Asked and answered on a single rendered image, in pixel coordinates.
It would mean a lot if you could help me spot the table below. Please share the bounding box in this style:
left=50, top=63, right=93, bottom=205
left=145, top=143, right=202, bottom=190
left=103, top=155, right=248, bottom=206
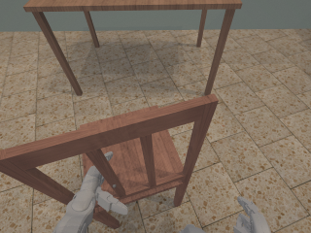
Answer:
left=23, top=0, right=243, bottom=96

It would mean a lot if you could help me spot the right robot hand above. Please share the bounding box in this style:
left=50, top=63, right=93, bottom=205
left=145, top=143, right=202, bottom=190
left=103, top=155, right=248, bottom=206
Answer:
left=233, top=196, right=271, bottom=233

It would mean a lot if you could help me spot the left robot hand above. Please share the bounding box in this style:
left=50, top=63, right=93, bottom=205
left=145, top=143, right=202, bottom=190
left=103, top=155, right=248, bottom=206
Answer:
left=80, top=151, right=128, bottom=215

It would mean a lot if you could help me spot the right robot shin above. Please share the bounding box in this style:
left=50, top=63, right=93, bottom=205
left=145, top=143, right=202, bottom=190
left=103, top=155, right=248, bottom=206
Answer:
left=185, top=223, right=195, bottom=228

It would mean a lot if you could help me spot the left robot forearm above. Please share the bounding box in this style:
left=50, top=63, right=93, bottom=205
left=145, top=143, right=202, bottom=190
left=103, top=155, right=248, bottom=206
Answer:
left=52, top=190, right=96, bottom=233

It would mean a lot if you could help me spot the chair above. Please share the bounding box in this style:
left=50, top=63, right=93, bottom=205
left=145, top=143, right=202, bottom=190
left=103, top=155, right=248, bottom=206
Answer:
left=0, top=93, right=219, bottom=229

